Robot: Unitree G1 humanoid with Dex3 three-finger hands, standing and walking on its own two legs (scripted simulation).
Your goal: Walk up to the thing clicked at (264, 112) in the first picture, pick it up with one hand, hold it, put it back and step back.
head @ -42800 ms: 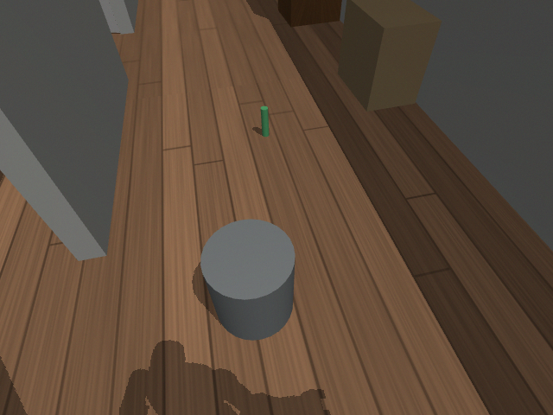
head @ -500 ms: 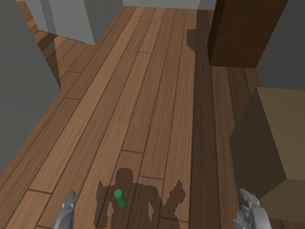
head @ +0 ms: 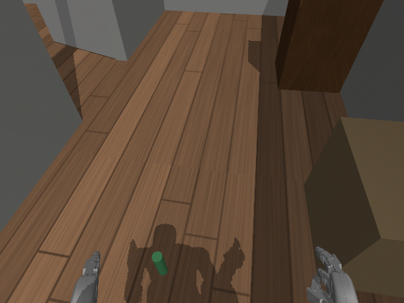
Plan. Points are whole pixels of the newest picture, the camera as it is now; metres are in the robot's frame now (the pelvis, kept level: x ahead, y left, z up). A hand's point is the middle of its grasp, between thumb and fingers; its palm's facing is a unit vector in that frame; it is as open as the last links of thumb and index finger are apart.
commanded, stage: home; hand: left
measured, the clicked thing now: (160, 264) +0.40 +0.20 -0.63
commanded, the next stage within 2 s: stand in 0.58 s
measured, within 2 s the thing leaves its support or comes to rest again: neither
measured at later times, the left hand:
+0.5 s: hand (116, 295) +0.17 +0.19 -0.06, palm faces +0.10 -0.95 -0.28, open 17.5 cm
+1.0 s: hand (118, 298) +0.17 +0.18 -0.06, palm faces +0.05 -0.95 -0.31, open 12.5 cm
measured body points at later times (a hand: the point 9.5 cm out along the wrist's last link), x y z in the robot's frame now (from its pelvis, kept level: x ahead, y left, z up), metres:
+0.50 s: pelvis +0.00 +0.01 +0.00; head +0.02 +0.01 +0.45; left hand +0.16 +0.24 -0.03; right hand +0.16 -0.23 -0.07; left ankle +0.02 +0.13 -0.69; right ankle +0.01 -0.13 -0.69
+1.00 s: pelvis +0.00 +0.00 +0.00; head +0.02 +0.00 +0.45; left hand +0.16 +0.23 -0.04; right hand +0.16 -0.24 -0.08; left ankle +0.02 +0.13 -0.69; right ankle +0.01 -0.13 -0.69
